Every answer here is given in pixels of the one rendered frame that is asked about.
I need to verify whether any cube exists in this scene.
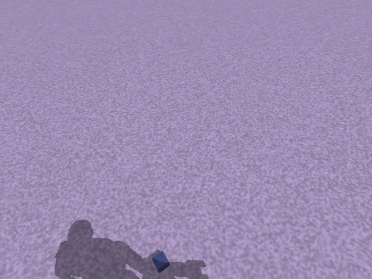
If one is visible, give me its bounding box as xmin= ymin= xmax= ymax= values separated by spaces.
xmin=152 ymin=251 xmax=170 ymax=273

